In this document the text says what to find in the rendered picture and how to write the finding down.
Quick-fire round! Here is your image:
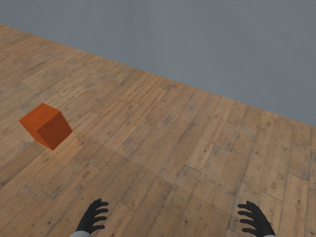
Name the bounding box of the robot right hand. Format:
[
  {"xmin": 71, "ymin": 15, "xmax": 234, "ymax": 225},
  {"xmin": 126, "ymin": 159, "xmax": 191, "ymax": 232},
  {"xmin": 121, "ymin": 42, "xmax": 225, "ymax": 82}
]
[{"xmin": 237, "ymin": 200, "xmax": 276, "ymax": 237}]

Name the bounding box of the carton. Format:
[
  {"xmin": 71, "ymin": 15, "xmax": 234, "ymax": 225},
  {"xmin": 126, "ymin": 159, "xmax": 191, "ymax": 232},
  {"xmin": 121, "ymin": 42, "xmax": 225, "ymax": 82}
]
[{"xmin": 19, "ymin": 103, "xmax": 73, "ymax": 151}]

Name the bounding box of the robot left hand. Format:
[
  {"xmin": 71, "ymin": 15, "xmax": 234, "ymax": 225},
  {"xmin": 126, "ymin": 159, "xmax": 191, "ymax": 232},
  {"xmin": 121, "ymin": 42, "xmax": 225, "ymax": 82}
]
[{"xmin": 76, "ymin": 198, "xmax": 109, "ymax": 235}]

